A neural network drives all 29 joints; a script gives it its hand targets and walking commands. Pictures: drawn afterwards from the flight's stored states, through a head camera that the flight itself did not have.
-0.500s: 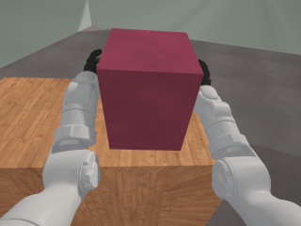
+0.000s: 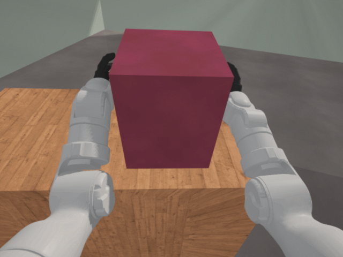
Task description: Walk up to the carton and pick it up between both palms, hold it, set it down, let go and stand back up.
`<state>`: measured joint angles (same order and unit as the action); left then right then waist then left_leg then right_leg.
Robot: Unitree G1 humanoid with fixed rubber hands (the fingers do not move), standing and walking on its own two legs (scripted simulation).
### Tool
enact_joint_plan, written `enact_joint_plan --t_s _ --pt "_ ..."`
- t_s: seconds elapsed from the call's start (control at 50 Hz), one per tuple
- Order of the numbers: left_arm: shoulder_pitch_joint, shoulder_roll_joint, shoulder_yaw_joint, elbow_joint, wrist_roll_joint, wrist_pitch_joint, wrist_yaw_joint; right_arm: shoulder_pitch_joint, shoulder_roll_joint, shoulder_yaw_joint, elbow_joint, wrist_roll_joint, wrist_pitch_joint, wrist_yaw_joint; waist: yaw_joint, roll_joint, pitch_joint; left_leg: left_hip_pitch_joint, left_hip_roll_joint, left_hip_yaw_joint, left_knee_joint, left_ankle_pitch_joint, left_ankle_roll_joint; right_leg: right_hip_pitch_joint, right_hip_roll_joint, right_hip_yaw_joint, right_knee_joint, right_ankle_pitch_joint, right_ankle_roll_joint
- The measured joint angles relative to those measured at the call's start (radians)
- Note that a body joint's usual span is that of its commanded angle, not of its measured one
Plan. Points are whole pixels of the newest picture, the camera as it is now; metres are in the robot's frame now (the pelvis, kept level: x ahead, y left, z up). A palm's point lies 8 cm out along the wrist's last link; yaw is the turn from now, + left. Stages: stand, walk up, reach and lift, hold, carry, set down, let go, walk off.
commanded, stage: hold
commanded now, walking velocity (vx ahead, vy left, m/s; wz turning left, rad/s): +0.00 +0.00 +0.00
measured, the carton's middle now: (168, 100) +0.40 -0.01 +0.21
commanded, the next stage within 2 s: none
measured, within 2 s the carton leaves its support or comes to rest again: neither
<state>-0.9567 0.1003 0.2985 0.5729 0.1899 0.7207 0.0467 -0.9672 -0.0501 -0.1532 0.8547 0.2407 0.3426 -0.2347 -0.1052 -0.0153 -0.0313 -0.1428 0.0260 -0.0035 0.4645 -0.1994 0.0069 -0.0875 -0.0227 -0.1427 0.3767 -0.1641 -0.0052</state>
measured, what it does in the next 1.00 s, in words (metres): stands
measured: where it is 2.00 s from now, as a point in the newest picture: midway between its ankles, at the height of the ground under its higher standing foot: outside the picture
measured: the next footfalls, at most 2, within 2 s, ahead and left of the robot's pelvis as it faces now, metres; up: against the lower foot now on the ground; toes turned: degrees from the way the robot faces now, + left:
none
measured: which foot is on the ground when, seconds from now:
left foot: down 0.00-1.00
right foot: down 0.00-1.00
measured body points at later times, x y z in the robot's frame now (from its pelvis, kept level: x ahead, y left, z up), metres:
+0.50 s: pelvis -0.01 +0.00 +0.00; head -0.07 +0.02 +0.44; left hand +0.40 +0.14 +0.26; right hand +0.39 -0.16 +0.25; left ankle +0.04 +0.11 -0.74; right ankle +0.04 -0.12 -0.74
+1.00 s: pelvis -0.01 +0.00 +0.00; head -0.08 +0.02 +0.44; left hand +0.40 +0.14 +0.27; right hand +0.39 -0.15 +0.26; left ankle +0.04 +0.11 -0.74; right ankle +0.04 -0.12 -0.74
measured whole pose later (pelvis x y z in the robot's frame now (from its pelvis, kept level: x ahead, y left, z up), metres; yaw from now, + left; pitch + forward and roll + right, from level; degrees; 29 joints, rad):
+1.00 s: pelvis -0.01 +0.00 +0.00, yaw +0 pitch -8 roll -2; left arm -0.96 0.10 0.30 0.46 0.19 0.81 0.06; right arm -1.00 -0.08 -0.12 0.78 0.28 0.45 -0.25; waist -0.11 -0.02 -0.04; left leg -0.14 0.03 0.00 0.46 -0.19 0.01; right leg -0.09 -0.02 -0.14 0.38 -0.15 -0.01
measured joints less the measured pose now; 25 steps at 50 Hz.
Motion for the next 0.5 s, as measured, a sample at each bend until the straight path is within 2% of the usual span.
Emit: enact_joint_plan --t_s 0.5 --pt "0.000 -0.001 -0.004 -0.056 0.000 0.049 0.004 -0.030 -0.021 0.018 -0.041 0.024 0.074 -0.009 0.000 0.000 0.000 0.000 0.000 0.000 0.000 0.008 0.000 0.000 0.000 0.000 0.000 0.008 -0.001"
